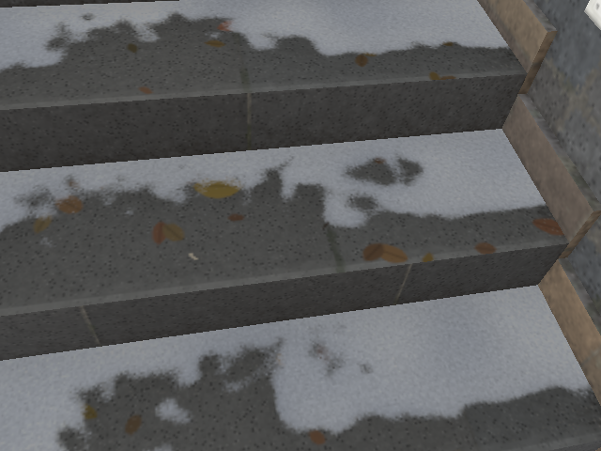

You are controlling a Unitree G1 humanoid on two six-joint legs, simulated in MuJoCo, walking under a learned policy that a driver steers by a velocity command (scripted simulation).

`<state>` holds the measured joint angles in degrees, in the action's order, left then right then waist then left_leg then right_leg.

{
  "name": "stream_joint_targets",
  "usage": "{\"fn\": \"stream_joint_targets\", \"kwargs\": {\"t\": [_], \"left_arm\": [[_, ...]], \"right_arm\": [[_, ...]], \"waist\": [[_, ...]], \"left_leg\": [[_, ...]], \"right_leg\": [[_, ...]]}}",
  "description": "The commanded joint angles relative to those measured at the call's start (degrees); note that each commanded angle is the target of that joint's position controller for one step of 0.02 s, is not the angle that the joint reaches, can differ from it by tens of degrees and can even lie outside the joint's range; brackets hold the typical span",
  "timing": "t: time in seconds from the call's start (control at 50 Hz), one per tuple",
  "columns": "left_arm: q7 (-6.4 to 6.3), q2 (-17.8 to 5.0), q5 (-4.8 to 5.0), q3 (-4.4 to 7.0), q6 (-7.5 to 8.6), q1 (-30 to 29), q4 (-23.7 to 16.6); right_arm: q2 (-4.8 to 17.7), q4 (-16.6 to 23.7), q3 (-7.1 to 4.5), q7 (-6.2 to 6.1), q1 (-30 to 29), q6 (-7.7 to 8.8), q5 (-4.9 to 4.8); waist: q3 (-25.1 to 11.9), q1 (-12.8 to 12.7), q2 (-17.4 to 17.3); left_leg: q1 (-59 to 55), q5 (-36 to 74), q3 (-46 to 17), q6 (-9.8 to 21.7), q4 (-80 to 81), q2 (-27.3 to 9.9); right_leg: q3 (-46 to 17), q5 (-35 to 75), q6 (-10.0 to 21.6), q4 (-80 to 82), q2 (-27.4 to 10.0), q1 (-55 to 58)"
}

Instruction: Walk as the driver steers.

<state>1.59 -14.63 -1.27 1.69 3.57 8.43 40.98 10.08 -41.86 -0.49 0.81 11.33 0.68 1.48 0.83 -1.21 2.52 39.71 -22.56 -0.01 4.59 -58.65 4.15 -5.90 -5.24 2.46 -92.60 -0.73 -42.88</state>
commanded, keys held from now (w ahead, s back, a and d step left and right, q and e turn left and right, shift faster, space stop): no key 0.70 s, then w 0.30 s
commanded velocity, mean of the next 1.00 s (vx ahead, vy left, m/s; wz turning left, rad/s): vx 0.09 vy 0.00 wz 0.07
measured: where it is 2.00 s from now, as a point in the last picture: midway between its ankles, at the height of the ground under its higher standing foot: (311, 199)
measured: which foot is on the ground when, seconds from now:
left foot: down 0.00-0.66, up 0.68-1.00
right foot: up 0.00-0.60, down 0.62-1.00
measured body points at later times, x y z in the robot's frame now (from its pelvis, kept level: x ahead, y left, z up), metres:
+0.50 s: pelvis +0.20 -0.03 +0.06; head +0.21 -0.01 +0.51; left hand +0.39 +0.20 -0.04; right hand +0.23 -0.24 -0.08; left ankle +0.07 +0.07 -0.67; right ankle +0.27 -0.17 -0.39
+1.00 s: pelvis +0.39 -0.10 +0.21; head +0.38 -0.08 +0.66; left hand +0.43 +0.12 +0.05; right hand +0.50 -0.33 +0.08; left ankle +0.40 +0.05 -0.34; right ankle +0.43 -0.18 -0.52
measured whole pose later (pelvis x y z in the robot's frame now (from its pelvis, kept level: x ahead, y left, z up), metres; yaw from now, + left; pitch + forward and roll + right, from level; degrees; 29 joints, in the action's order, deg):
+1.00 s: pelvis +0.39 -0.10 +0.21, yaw +2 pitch +6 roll -1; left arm 2.4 -8.8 -2.7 0.1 6.4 17.0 56.5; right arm 11.0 -55.5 -2.4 2.4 11.2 2.9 3.7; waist -9.2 -2.4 0.8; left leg 56.3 -7.2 -3.2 1.8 -95.3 -4.4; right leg 4.4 -13.1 5.3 -33.8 2.7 -27.6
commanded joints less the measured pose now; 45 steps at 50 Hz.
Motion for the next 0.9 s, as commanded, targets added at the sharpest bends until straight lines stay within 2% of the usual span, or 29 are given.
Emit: {"fn": "stream_joint_targets", "kwargs": {"t": [0.02, 0.06, 0.12, 0.16, 0.2, 0.24, 0.3, 0.38, 0.46, 0.48, 0.5, 0.52, 0.54, 0.56, 0.58, 0.6, 0.62, 0.64, 0.66, 0.68, 0.7, 0.72, 0.74, 0.76, 0.78, 0.8, 0.84, 0.88, 0.9], "left_arm": [[0.04, -2.75, 0.78, -0.34, 2.15, 3.71, -0.4], [-0.89, -4.1, 1.87, -0.32, 1.49, 3.56, 0.08], [-0.84, -3.65, -0.33, 0.06, 0.92, 5.73, 3.64], [-0.41, -2.64, 0.12, -0.34, 1.54, 3.96, 3.68], [-0.42, -2.32, 0.64, -0.61, 1.89, 1.83, 3.46], [-1.12, -3.66, 0.81, -0.34, 1.98, 0.42, 3.55], [-2.48, -3.38, 0.72, -0.61, 1.13, -1.57, 2.97], [-3.25, -1.14, 0.4, -1.97, 0.99, -9.56, -2.38], [-3.8, 3.01, -0.94, -4.27, 0.73, -16.62, -7.68], [-3.55, 3.4, -1.44, -4.88, 0.18, -19.7, -9.21], [-4.03, 4.71, -0.83, -4.92, -2.5, -21.48, -13.09], [-1.94, 3.77, -2.25, -5.58, -2.65, -26.11, -15.02], [0.64, 6.55, -1.62, -6.59, -4.08, -24.91, -14.32], [2.54, 6.84, -1.17, -7.03, -4.98, -25.73, -12.87], [5.18, 6.01, -0.06, -6.53, -4.64, -18.39, -9.32], [5.59, 1.11, 0.74, -5.33, -4.17, -13.06, -7.19], [5.55, -1.41, 0.62, -3.99, -3.89, -7.13, -4.41], [4.27, -3.46, -1.14, -2.74, -3.14, 0.34, -1.75], [3.69, -7.18, -1.32, -1.74, -2.31, 9.2, 0.73], [3.26, -8.97, -4.36, -0.15, -3.38, 21.49, 3.34], [2.77, -9.16, -3.44, 0.85, -1.21, 19.18, 5.75], [1.67, -8.78, -0.47, 0.99, 0.35, 10.79, 6.42], [1.15, -5.3, 1.59, 0.45, 0.86, -0.05, 6.76], [1.05, 0.42, 0.8, -0.74, 1.51, -7.65, 7.25], [0.7, 4.02, 0.08, -1.62, 2.2, -10.38, 7.81], [0.18, 5.98, 0.04, -1.94, 2.78, -11.53, 8.74], [-0.16, 6.62, -1.5, -1.98, 3.54, -7.56, 10.26], [0.09, 2.99, -1.23, -0.86, 3.04, -5.03, 9.95], [0.34, 2.82, -1.42, -1.18, 3.49, -1.65, 10.71]], "right_arm": [[9.43, -1.01, -2.41, 2.48, 3.23, 2.61, 2.81], [10.72, -0.13, -2.56, 3.81, 0.24, 2.23, 2.57], [6.92, -1.44, -1.09, 4.81, 0.69, 4.52, 1.31], [5.84, -3.16, -0.57, 4.63, 3.96, 5.8, 1.22], [4.6, -3.11, 0.5, 4.71, 4.84, 6.26, 1.05], [5.49, -2.33, 0.88, 4.79, 6.78, 6.76, 0.11], [6.74, -3.46, 0.59, 5.04, 12.04, 6.47, 1.05], [6.33, -4.63, 0.31, 3.73, 17.74, 4.77, 2.84], [3.56, -8.34, 0.82, 1.26, 21.36, 3.95, 3.07], [4.43, -9.75, 0.77, 1.08, 22.5, 3.68, 2.99], [7.52, -11.34, -1.57, -2.14, 18.06, 2.96, -2.03], [6.11, -12.08, 0.65, -1.62, 19.09, 3.9, 3.56], [8.15, -9.75, -0.44, 0.95, 11.85, 3.45, 2.42], [10.56, -9.82, -1.22, 2.05, 10.97, 3.37, 2.83], [13.69, -7.97, -1.8, 3.02, 5.56, 3.95, 1.65], [16.39, -8.1, -2.68, 3.68, 4.84, 5.16, 0.38], [16.79, -9.07, -2.95, 4.27, 9.94, 6.09, -0.19], [13.3, -10.4, -2.82, 4.37, 14.01, 6.58, 1.41], [5.78, -11.07, -1.17, 4.08, 25.42, 6.7, 2.81], [10.94, -10.51, -5.04, 4.16, 16.83, 4.22, -2.28], [8.82, -8.1, -6.22, 3.91, 10.27, 3.21, -3.76], [7.13, -8.16, -6.14, 3.28, 9.73, 3.36, -2.67], [3.68, -10.72, -4.83, 1.97, 13.1, 4.33, 0.04], [2.68, -11.73, -3.79, 1.36, 12.16, 4.14, 1.39], [1.09, -11.82, -2.98, 0.81, 10.41, 3.54, 1.48], [0.54, -12.37, -2.63, 0.44, 10.69, 2.96, 0.88], [2.69, -11.9, -2.58, 0.08, 7.46, 2.38, 0.49], [4.3, -10.97, -2.54, 0.72, 3.84, 2.34, 0.0], [5.12, -11.55, -2.84, 1.02, 2.63, 1.96, 0.71]], "waist": [[-5.36, 0.03, -5.98], [-6.57, -1.11, -4.77], [-6.67, -2.82, -4.99], [-7.11, -1.6, -7.71], [-6.96, -0.92, -5.89], [-7.63, 0.0, -7.65], [-6.1, 2.76, -8.73], [-4.61, 7.92, -7.69], [-4.23, 8.29, -7.56], [-4.16, 8.29, -5.99], [10.57, 4.83, -5.95], [-9.18, 5.3, -4.84], [-5.06, 0.06, -3.86], [-3.32, -0.26, -8.04], [-3.29, -4.3, -14.51], [-6.28, -7.11, -11.86], [-11.51, -7.74, -13.12], [-14.62, -7.85, -8.03], [-34.72, -6.31, 14.86], [-35.56, -10.69, 13.59], [-20.71, -9.65, 11.53], [-13.99, -5.4, 11.99], [-10.76, -0.36, 8.44], [-8.66, 2.99, 0.38], [-8.63, 4.47, -3.9], [-8.34, 5.78, -4.12], [-9.85, 4.77, -2.81], [-10.86, 3.94, -0.28], [-9.47, 3.42, 1.94]], "left_leg": [[-11.25, -5.21, -29.72, 1.22, 30.69, -11.46], [-14.94, -2.87, -27.82, -0.82, 34.71, -13.28], [-15.03, 6.73, -19.38, -3.53, 33.45, -9.95], [-17.2, 20.39, -14.87, -1.33, 32.61, -8.81], [-21.64, 31.05, -14.64, 0.47, 31.01, -10.26], [-28.05, 40.46, -14.84, 2.63, 29.67, -11.83], [-39.16, 50.91, -18.5, 9.12, 28.13, -16.29], [-52.75, 53.55, -21.87, 14.04, 28.39, -21.24], [-57.91, 49.84, -22.52, 13.01, 30.99, -23.21], [-58.06, 46.99, -23.13, 12.93, 31.01, -23.52], [-37.5, 47.21, -11.66, 7.24, 43.62, -16.01], [-43.14, 38.64, -20.95, 7.04, 37.39, -18.98], [-31.92, 35.7, -17.58, 7.77, 48.42, -20.57], [-19.78, 37.22, -15.71, 7.3, 52.14, -19.3], [-19.51, 54.53, -11.85, 7.45, 52.59, -19.92], [-26.68, 73.01, -7.09, 5.58, 47.03, -16.95], [-28.28, 87.67, -4.0, 3.7, 40.54, -12.87], [-19.32, 76.83, -4.51, 0.16, 30.99, -11.4], [-2.93, 29.44, -7.05, -4.3, 14.38, -1.5], [-5.42, 2.2, -14.46, -6.57, -7.64, 3.98], [1.17, 5.72, -19.66, -6.7, -27.82, 4.31], [6.98, 10.09, -18.4, -5.75, -35.1, 1.11], [7.76, 14.76, -16.36, -4.44, -39.99, -2.29], [7.92, 17.02, -13.97, -2.51, -41.66, -4.38], [6.88, 15.38, -12.78, -1.08, -42.06, -6.09], [7.87, 14.28, -12.28, -0.56, -40.46, -7.03], [10.96, 17.64, -11.37, -1.55, -34.91, -7.58], [10.94, 11.69, -5.55, -4.32, -34.58, -7.79], [12.33, 13.9, -4.59, -3.92, -36.09, -8.13]], "right_leg": [[-10.74, 10.55, 1.55, -5.37, 2.64, -19.74], [-9.09, 10.8, -0.51, -6.84, 2.71, -24.56], [-6.94, 12.89, -2.42, -9.67, 2.42, -24.75], [-2.54, 6.43, -3.34, -15.14, 2.85, -24.74], [-2.11, 2.45, -4.93, -12.86, 1.31, -25.73], [-0.57, -1.63, -7.76, -10.82, 0.1, -25.99], [-1.96, -8.06, -9.33, -14.49, 1.62, -32.0], [-2.06, -18.18, -7.38, -22.45, 2.99, -46.78], [-0.67, -27.0, -4.57, -28.27, 1.01, -58.02], [0.02, -27.36, -4.11, -24.9, -0.24, -59.29], [11.03, -36.57, -2.48, -10.61, -2.25, -43.93], [3.47, -21.36, -0.25, 0.61, -4.61, -40.46], [7.19, -30.51, 0.54, 14.87, -4.2, -25.73], [9.85, -28.31, 0.36, 14.69, -2.19, -12.09], [12.09, -15.55, -0.27, 10.73, -0.1, -2.72], [14.31, -4.11, 0.25, 19.68, 2.4, 1.57], [16.27, -0.13, 1.34, 27.62, 6.76, 14.98], [8.37, 15.69, 4.74, 35.82, 4.76, 34.94], [-22.26, 31.78, 20.65, 44.83, -11.38, 61.18], [-45.36, 14.82, 20.55, 62.95, -18.41, 50.87], [-45.05, -8.56, 16.77, 67.92, -16.99, 35.9], [-39.31, -30.75, 12.8, 69.87, -14.13, 27.36], [-31.98, -38.88, 12.06, 67.55, -11.61, 17.65], [-25.5, -38.98, 12.05, 66.82, -10.43, 9.33], [-21.61, -37.23, 12.23, 68.43, -9.81, 4.89], [-18.37, -34.0, 11.64, 69.9, -9.01, 3.69], [-12.33, -28.46, 11.33, 70.08, -7.88, 5.78], [-7.63, -26.29, 10.79, 73.81, -8.05, 7.25], [-7.82, -27.08, 10.65, 75.67, -8.19, 8.44]]}}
